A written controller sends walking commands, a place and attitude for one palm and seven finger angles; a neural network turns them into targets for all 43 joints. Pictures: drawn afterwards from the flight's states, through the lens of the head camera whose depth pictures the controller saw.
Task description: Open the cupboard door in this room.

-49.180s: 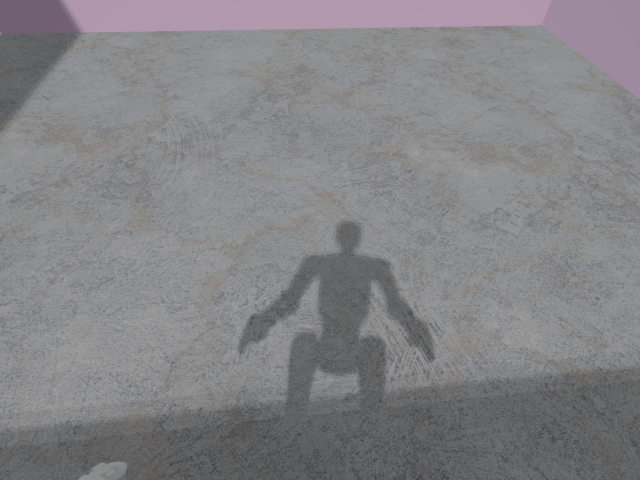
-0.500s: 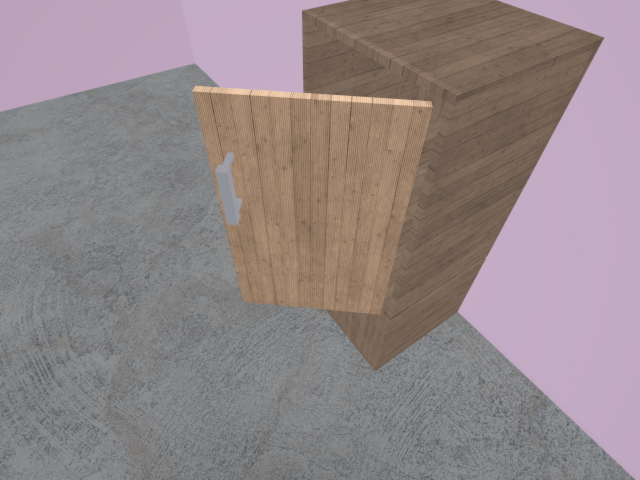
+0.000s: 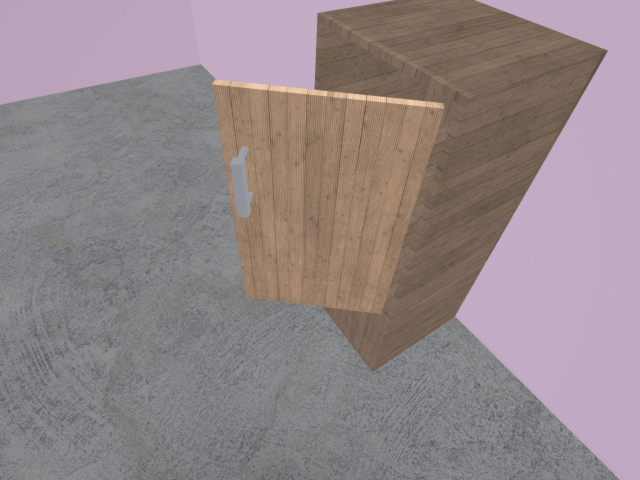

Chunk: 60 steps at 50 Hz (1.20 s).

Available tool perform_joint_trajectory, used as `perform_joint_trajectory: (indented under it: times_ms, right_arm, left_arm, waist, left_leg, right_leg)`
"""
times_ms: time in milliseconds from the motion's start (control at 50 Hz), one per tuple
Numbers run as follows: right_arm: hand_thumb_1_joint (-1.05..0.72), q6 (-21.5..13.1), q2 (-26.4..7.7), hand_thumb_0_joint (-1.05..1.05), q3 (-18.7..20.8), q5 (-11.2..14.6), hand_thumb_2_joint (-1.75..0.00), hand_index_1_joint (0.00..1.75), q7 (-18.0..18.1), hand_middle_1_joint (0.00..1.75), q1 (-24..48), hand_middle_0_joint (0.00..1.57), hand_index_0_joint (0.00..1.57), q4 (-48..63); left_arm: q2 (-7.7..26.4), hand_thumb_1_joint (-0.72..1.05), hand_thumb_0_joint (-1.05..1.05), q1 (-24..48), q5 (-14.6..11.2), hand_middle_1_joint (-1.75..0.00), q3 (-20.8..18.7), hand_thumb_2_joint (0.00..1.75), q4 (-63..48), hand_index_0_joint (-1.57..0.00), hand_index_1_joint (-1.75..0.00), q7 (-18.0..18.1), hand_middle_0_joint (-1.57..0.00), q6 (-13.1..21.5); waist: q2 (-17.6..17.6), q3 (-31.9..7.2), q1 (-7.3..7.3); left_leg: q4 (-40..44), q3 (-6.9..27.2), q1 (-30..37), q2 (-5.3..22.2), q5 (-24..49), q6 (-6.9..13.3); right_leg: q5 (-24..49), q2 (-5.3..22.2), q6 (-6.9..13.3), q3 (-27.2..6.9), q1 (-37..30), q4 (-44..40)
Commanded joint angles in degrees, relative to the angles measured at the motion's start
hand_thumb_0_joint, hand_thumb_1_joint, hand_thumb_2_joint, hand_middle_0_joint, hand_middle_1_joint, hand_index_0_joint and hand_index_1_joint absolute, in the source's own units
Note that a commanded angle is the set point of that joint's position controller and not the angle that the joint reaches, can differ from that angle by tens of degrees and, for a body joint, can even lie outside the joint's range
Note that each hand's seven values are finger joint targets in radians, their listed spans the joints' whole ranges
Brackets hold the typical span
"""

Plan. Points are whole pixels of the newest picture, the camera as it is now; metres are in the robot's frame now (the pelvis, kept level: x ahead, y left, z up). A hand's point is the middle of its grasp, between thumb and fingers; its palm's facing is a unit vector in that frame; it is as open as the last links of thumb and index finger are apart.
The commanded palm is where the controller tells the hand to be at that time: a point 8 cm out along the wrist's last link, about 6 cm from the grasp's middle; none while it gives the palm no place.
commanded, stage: come to a stop and stand still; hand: left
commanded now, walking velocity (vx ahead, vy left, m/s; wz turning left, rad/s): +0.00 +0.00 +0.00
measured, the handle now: (243, 182) +0.60 +0.18 +0.02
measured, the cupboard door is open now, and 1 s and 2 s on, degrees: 50 50 50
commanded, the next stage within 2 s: none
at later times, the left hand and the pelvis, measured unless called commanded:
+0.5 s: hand out of the picture -0.07 +0.20 -0.17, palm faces +0.01 -0.98 -0.21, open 7.4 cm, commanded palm none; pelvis -0.05 +0.02 +0.01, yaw +0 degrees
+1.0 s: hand out of the picture -0.14 +0.16 -0.17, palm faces +0.07 -0.99 -0.14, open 7.4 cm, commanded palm none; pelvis -0.08 +0.02 +0.01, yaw +0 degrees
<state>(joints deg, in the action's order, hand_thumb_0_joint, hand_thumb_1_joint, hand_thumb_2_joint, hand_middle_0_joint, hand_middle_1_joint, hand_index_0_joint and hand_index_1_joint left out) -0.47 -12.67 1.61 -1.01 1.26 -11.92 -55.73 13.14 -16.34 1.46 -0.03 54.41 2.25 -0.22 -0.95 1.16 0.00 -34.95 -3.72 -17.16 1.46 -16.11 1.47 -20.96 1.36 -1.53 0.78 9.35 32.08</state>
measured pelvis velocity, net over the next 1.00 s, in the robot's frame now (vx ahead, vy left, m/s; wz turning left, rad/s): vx -0.08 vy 0.02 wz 0.01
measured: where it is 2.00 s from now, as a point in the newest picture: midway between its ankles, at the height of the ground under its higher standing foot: outside the picture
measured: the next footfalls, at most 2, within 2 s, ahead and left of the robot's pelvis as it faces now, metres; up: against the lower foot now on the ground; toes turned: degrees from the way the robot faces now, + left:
right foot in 1.44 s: -0.06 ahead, -0.10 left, +0.00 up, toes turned -2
left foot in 1.62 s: -0.10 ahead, +0.14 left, +0.00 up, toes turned +1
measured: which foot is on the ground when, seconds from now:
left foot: down 0.00-1.00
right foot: down 0.00-1.00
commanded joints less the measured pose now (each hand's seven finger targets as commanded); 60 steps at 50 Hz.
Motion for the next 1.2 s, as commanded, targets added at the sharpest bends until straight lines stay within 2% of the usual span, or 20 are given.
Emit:
perform_joint_trajectory:
  times_ms: [0,80,240,300,440,480,540,560,640,760,860,920,1000,1080,1120,1180]
  right_arm:
    - [-0.90,-0.64,-7.75,0.00,1.59,-0.16,-0.90,0.30,-0.14,0.30,0.59,0.20,0.20,3.72]
    - [-0.90,-0.49,-8.67,0.00,1.55,-0.16,-0.90,0.30,-0.54,0.30,1.64,0.20,0.20,3.54]
    - [-0.90,-0.35,-8.11,0.00,1.27,-0.02,-0.90,0.30,-0.93,0.30,0.08,0.20,0.20,1.55]
    - [-0.90,-0.27,-7.37,0.00,1.22,0.13,-0.90,0.30,-0.99,0.30,-1.16,0.20,0.20,0.40]
    - [-0.90,0.20,-5.21,0.00,1.11,0.38,-0.90,0.30,-0.92,0.30,-4.15,0.20,0.20,-2.84]
    - [-0.90,0.36,-4.64,0.00,1.17,0.42,-0.90,0.30,-0.86,0.30,-5.03,0.20,0.20,-3.59]
    - [-0.90,0.53,-3.80,0.00,1.23,0.44,-0.90,0.30,-0.74,0.30,-6.18,0.20,0.20,-4.46]
    - [-0.90,0.53,-3.68,0.00,1.26,0.41,-0.90,0.30,-0.69,0.30,-6.64,0.20,0.20,-4.72]
    - [-0.90,0.78,-2.46,0.00,1.32,0.44,-0.90,0.30,-0.55,0.30,-7.61,0.20,0.20,-5.32]
    - [-0.90,1.04,-0.97,0.00,1.60,0.32,-0.90,0.30,-0.42,0.30,-8.83,0.20,0.20,-5.51]
    - [-0.90,1.02,-0.13,0.00,1.67,0.24,-0.90,0.30,-0.36,0.30,-9.38,0.20,0.20,-5.42]
    - [-0.90,1.04,0.02,0.00,1.75,0.24,-0.90,0.30,-0.35,0.30,-9.31,0.20,0.20,-5.34]
    - [-0.90,1.07,0.23,0.00,1.74,0.23,-0.90,0.30,-0.34,0.30,-9.36,0.20,0.20,-5.08]
    - [-0.90,1.39,0.67,0.00,1.85,0.11,-0.90,0.30,-0.39,0.30,-9.38,0.20,0.20,-4.86]
    - [-0.90,1.50,0.87,0.00,1.96,0.04,-0.90,0.30,-0.35,0.30,-10.06,0.20,0.20,-4.85]
    - [-0.90,1.65,0.53,0.00,2.07,-0.13,-0.90,0.30,-0.27,0.30,-10.04,0.20,0.20,-4.69]
  left_arm:
    - [7.76,0.90,0.00,-1.59,-0.23,-0.30,-1.72,0.90,-3.32,-0.20,-0.30,-0.05,-0.20,0.66]
    - [8.33,0.90,0.00,-0.59,-0.15,-0.30,-1.58,0.90,-2.61,-0.20,-0.30,-0.38,-0.20,0.61]
    - [6.53,0.90,0.00,-2.85,-0.02,-0.30,-0.93,0.90,-0.11,-0.20,-0.30,-0.49,-0.20,0.53]
    - [5.85,0.90,0.00,-4.21,-0.02,-0.30,-0.75,0.90,0.92,-0.20,-0.30,-0.38,-0.20,0.71]
    - [3.24,0.90,0.00,-7.91,0.00,-0.30,-0.53,0.90,3.78,-0.20,-0.30,0.04,-0.20,0.76]
    - [2.53,0.90,0.00,-9.11,-0.02,-0.30,-0.57,0.90,4.55,-0.20,-0.30,0.13,-0.20,0.74]
    - [1.42,0.90,0.00,-10.90,0.05,-0.30,-0.67,0.90,5.46,-0.20,-0.30,0.25,-0.20,0.76]
    - [0.97,0.90,0.00,-11.39,0.07,-0.30,-0.72,0.90,5.85,-0.20,-0.30,0.29,-0.20,0.74]
    - [-0.25,0.90,0.00,-13.11,0.17,-0.30,-0.84,0.90,6.62,-0.20,-0.30,0.38,-0.20,0.78]
    - [-1.70,0.90,0.00,-15.00,0.22,-0.30,-1.20,0.90,7.24,-0.20,-0.30,0.47,-0.20,0.80]
    - [-2.33,0.90,0.00,-15.25,0.23,-0.30,-1.46,0.90,7.00,-0.20,-0.30,0.49,-0.20,0.88]
    - [-2.52,0.90,0.00,-15.59,0.34,-0.30,-1.55,0.90,6.91,-0.20,-0.30,0.50,-0.20,0.87]
    - [-2.70,0.90,0.00,-15.85,0.40,-0.30,-1.71,0.90,6.89,-0.20,-0.30,0.47,-0.20,0.87]
    - [-2.20,0.90,0.00,-15.33,0.31,-0.30,-2.03,0.90,6.39,-0.20,-0.30,0.32,-0.20,0.63]
    - [-1.99,0.90,0.00,-14.39,0.29,-0.30,-2.22,0.90,6.01,-0.20,-0.30,0.35,-0.20,0.44]
    - [-2.12,0.90,0.00,-14.33,0.38,-0.30,-2.58,0.90,5.84,-0.20,-0.30,0.13,-0.20,0.08]
  waist:
    - [3.02,0.24,-0.02]
    - [3.07,2.59,-0.22]
    - [2.16,2.39,-0.02]
    - [1.27,1.73,-0.02]
    - [0.61,3.30,-0.08]
    - [2.07,3.89,-0.11]
    - [1.55,3.81,-0.03]
    - [2.37,3.35,-0.10]
    - [1.96,5.01,0.00]
    - [1.75,5.20,-0.07]
    - [0.48,5.34,-0.24]
    - [2.01,5.33,-0.08]
    - [0.31,5.86,0.00]
    - [-1.08,6.38,-0.26]
    - [-0.40,5.60,-0.80]
    - [0.56,5.20,-0.51]
  left_leg:
    - [7.42,5.63,3.33,4.40,12.39,1.54]
    - [11.96,6.95,1.19,4.29,1.76,1.12]
    - [17.87,8.65,0.37,4.88,-7.31,0.71]
    - [18.16,8.55,1.08,4.79,-6.81,0.63]
    - [19.04,8.46,0.03,4.51,-8.24,0.21]
    - [19.54,8.72,-0.36,4.51,-9.55,0.14]
    - [19.63,8.95,-0.92,4.43,-10.12,0.18]
    - [19.87,9.06,-0.68,4.51,-10.49,0.16]
    - [19.55,8.94,-2.08,4.24,-11.31,0.13]
    - [18.66,8.56,-2.33,3.73,-11.68,-0.03]
    - [17.28,8.45,-2.19,3.27,-10.75,-0.18]
    - [17.74,8.68,-2.50,3.56,-12.19,-0.14]
    - [17.20,8.66,-2.88,3.24,-11.72,-0.12]
    - [14.30,7.40,-1.90,2.01,-10.63,-0.57]
    - [13.31,7.30,-0.27,1.84,-10.16,-0.72]
    - [14.54,8.00,-1.88,2.10,-13.47,-0.69]
  right_leg:
    - [11.79,3.26,3.24,-3.44,4.47,-6.33]
    - [5.32,3.11,2.97,-3.58,5.61,-8.55]
    - [3.65,3.22,2.12,-2.92,4.66,-10.25]
    - [3.74,3.51,1.95,-2.98,4.49,-10.99]
    - [1.30,3.71,1.73,-3.35,5.71,-12.10]
    - [0.26,3.48,1.72,-3.31,6.41,-12.08]
    - [-0.06,3.21,1.80,-3.10,6.32,-11.76]
    - [-0.09,3.10,1.85,-3.08,6.32,-11.44]
    - [-1.66,3.01,1.98,-3.38,7.44,-11.88]
    - [-4.57,2.86,2.30,-4.26,9.72,-12.08]
    - [-5.92,2.87,2.52,-5.31,11.50,-12.48]
    - [-5.70,2.38,2.47,-5.22,11.65,-11.94]
    - [-6.54,2.49,2.66,-5.98,12.31,-12.38]
    - [-10.46,3.14,2.95,-7.31,15.54,-14.00]
    - [-10.93,3.10,3.16,-7.03,16.95,-13.57]
    - [-11.04,2.00,3.05,-5.90,16.19,-11.77]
